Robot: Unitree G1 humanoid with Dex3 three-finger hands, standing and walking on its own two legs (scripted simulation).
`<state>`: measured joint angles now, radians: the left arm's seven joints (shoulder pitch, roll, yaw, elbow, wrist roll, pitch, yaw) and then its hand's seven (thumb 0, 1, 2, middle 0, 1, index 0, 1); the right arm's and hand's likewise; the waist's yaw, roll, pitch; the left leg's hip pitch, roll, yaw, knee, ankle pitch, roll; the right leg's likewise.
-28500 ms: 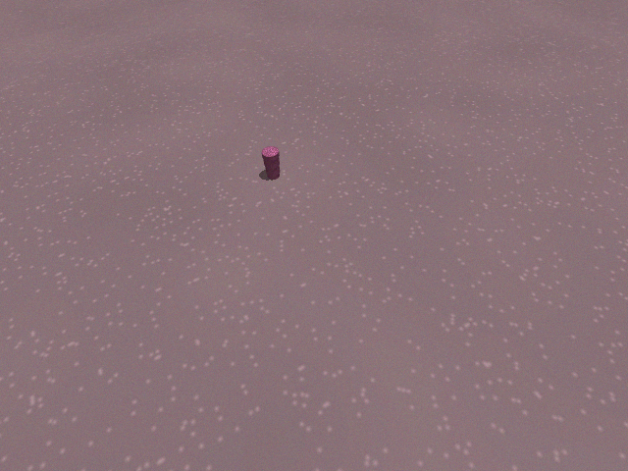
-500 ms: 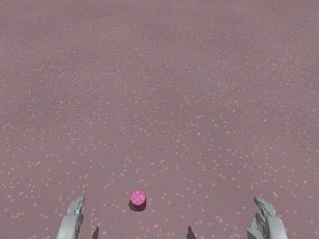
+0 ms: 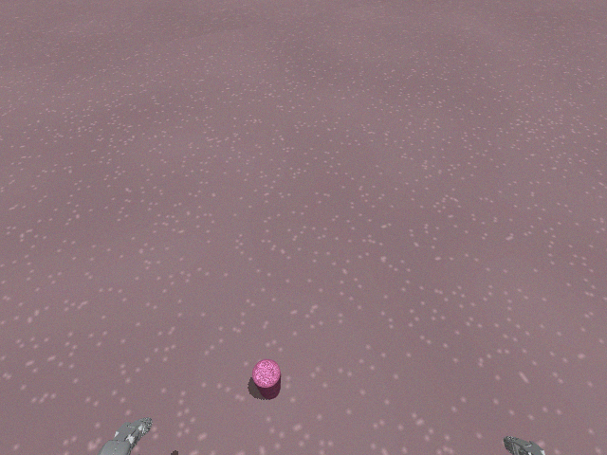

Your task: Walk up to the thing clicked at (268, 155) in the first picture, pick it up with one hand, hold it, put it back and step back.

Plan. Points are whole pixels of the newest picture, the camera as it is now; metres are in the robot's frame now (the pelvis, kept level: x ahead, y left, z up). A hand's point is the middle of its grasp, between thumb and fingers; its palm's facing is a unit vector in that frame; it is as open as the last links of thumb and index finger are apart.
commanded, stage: stand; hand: left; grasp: from the side
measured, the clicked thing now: (268, 381) +0.43 +0.15 -0.67
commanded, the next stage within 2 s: step back in 1.86 s
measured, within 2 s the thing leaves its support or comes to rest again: neither
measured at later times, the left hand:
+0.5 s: hand out of the picture +0.03 +0.25 -0.13, palm faces +0.01 -0.94 -0.35, open 7.4 cm
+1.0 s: hand out of the picture +0.07 +0.24 -0.12, palm faces +0.01 -0.94 -0.33, open 7.4 cm
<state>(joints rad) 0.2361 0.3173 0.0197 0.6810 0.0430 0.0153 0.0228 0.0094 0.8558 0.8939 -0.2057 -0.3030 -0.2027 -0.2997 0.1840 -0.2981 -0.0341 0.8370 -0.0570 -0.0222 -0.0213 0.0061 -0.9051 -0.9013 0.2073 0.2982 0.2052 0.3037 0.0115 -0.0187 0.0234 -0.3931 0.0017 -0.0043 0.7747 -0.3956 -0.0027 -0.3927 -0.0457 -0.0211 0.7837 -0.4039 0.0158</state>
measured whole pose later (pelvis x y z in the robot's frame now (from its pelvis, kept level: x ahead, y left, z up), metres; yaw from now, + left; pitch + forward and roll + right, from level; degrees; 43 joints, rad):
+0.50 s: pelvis -0.01 +0.01 +0.03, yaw +1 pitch -3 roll +0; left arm 0.19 0.31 0.01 1.10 0.03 -0.01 0.01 0.01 0.90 0.90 -0.20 -0.30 -0.20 -0.30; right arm 0.16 -0.30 -0.02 1.10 -0.03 0.00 -0.01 0.00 -0.91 -0.90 0.21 0.30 0.20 0.30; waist 0.02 0.02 0.05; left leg -0.16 -0.01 -0.01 0.42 -0.20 0.00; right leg -0.16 -0.05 -0.04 0.43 -0.22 0.03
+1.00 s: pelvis +0.00 +0.00 +0.04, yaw +0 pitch -3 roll +0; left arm 0.10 0.31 0.01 1.16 0.02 -0.02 0.01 0.01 0.90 0.90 -0.21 -0.30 -0.20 -0.30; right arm 0.11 -0.33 -0.01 1.15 -0.02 -0.01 -0.01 0.00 -0.91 -0.90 0.20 0.30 0.20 0.30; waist 0.01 0.01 0.06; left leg -0.11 0.01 -0.01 0.33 -0.18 -0.01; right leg -0.10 -0.03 -0.04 0.34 -0.19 0.02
